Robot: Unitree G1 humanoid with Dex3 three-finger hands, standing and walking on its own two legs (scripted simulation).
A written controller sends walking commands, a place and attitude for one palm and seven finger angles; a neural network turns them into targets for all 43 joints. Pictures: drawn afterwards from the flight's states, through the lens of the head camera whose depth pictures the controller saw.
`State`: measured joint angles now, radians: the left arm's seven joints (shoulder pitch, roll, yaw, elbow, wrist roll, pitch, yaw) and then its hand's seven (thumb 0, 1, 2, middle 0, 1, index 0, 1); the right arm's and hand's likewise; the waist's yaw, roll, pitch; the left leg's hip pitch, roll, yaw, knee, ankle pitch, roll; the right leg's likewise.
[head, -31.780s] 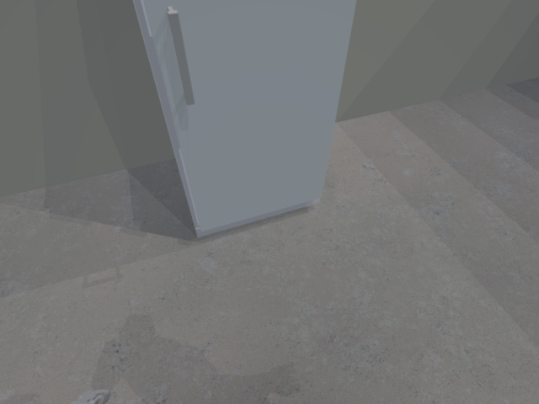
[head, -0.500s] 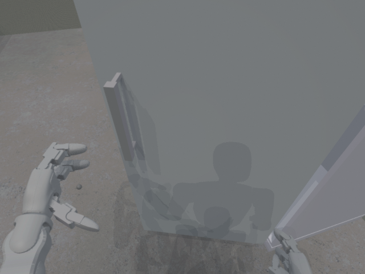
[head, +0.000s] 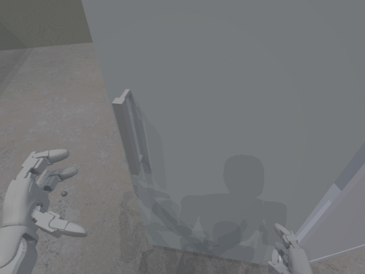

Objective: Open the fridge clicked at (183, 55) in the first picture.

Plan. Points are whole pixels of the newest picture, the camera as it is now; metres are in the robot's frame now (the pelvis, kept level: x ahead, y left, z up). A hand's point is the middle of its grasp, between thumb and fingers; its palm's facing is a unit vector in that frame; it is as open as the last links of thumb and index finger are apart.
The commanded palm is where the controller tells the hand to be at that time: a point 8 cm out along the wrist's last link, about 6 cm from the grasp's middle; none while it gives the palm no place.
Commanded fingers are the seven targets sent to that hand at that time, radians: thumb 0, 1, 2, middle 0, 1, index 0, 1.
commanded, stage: draw the hand back to the body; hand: left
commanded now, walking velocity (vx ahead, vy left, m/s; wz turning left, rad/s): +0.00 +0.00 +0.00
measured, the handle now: (131, 135) +0.41 +0.19 +0.11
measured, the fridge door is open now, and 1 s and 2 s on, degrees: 66 66 66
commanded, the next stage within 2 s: step back with the hand held close in 1.10 s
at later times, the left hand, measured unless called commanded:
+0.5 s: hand (46, 189) +0.20 +0.27 +0.16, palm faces +0.42 -0.84 -0.35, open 11.0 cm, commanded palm +0.14 +0.31 +0.18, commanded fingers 0.00 0.54 0.73 -0.21 -0.51 -0.21 -0.51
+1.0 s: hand (35, 182) +0.20 +0.28 +0.17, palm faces +0.46 -0.82 -0.36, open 7.5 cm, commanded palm +0.14 +0.32 +0.19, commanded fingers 0.00 0.90 0.90 -0.20 -0.30 -0.20 -0.30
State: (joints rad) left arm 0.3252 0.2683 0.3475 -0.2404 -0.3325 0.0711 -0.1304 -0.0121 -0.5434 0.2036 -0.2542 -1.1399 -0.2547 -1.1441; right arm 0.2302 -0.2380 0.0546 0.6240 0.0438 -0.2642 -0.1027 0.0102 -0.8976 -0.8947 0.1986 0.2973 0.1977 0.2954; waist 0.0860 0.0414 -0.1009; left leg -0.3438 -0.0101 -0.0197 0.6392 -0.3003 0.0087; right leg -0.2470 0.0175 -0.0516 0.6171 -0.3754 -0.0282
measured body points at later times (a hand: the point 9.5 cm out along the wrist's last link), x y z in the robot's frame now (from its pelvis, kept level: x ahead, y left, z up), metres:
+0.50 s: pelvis -0.01 +0.01 +0.01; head -0.04 -0.01 +0.46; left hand +0.17 +0.31 +0.18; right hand +0.17 -0.21 -0.07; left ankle +0.02 +0.11 -0.73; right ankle -0.03 -0.10 -0.73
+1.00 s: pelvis +0.00 +0.01 +0.02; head -0.03 +0.00 +0.47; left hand +0.17 +0.32 +0.19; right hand +0.19 -0.20 -0.06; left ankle +0.02 +0.11 -0.73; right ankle -0.03 -0.10 -0.73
